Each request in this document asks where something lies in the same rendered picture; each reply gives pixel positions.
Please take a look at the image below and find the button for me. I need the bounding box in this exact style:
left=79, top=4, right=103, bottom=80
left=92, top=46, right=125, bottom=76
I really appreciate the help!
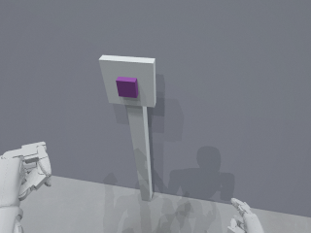
left=116, top=77, right=139, bottom=98

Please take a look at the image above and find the left robot hand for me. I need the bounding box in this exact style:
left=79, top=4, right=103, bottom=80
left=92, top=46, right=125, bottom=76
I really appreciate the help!
left=0, top=142, right=52, bottom=208

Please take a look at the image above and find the right robot hand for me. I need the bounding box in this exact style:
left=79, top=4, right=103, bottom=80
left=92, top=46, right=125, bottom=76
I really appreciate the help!
left=227, top=198, right=264, bottom=233

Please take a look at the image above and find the robot left forearm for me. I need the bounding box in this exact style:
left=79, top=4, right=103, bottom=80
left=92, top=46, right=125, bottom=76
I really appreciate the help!
left=0, top=206, right=24, bottom=233

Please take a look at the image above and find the panel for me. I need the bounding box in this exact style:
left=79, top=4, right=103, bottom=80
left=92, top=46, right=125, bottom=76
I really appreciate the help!
left=98, top=55, right=156, bottom=202

